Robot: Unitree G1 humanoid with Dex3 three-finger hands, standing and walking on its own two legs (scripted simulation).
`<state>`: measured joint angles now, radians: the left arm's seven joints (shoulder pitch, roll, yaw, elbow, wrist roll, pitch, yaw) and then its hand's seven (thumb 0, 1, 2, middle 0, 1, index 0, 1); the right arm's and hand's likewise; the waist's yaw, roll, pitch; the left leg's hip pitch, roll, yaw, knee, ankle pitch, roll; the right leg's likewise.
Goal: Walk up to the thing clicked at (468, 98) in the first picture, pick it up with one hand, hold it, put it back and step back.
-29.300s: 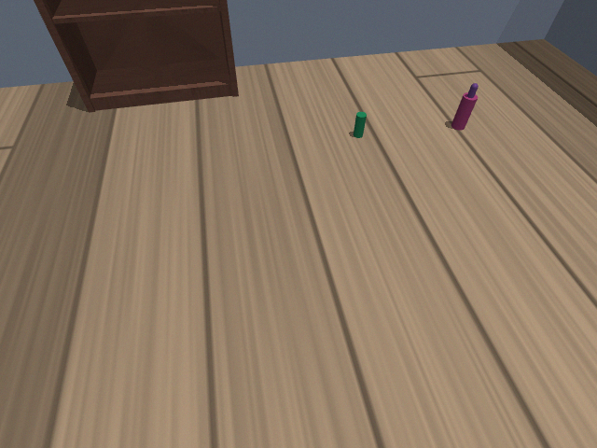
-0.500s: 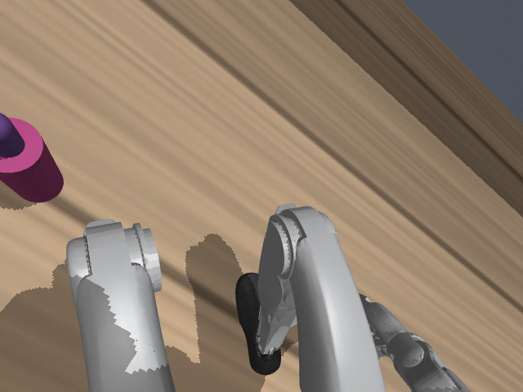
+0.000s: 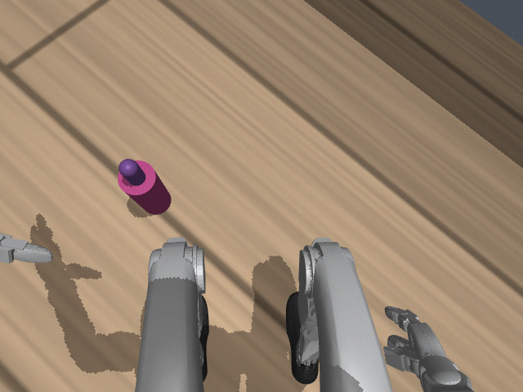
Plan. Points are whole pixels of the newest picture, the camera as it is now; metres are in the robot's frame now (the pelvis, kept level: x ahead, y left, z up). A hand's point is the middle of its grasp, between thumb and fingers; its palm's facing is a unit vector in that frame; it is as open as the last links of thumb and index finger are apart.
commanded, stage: home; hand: left
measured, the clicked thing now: (144, 186) +0.46 +0.26 -0.30
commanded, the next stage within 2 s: none
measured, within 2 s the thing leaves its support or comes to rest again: neither
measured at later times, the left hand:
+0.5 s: hand out of the picture +0.26 +0.26 +0.13, palm faces +0.24 -0.89 -0.38, open 17.6 cm
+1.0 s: hand out of the picture +0.23 +0.20 +0.23, palm faces +0.21 -0.93 -0.30, open 17.7 cm
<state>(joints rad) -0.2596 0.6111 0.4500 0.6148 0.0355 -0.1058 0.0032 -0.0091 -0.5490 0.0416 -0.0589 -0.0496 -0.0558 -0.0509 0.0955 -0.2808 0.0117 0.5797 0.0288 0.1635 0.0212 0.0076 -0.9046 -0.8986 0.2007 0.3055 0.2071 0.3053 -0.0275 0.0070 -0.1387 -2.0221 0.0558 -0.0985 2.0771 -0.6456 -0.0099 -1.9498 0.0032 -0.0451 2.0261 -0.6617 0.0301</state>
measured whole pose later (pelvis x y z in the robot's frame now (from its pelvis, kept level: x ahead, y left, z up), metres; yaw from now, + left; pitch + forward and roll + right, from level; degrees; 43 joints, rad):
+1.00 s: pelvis +0.09 +0.00 +0.28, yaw +6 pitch +9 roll -2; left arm 0.49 0.21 -0.01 -0.03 -0.02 0.28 0.15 -0.01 -0.58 0.02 -0.06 -0.04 -0.05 -0.05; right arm 0.27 -0.20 0.03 0.47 0.02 -0.09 -0.18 0.01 -0.90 -0.90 0.20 0.31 0.21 0.31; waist -0.02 0.03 -0.11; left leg -0.67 0.05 -0.03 0.99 -0.47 -0.02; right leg -0.61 -0.02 -0.05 0.94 -0.48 0.02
